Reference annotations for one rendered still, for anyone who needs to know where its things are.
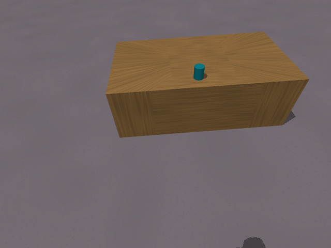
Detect can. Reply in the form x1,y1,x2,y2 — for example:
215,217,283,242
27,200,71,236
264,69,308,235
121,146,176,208
193,64,205,81

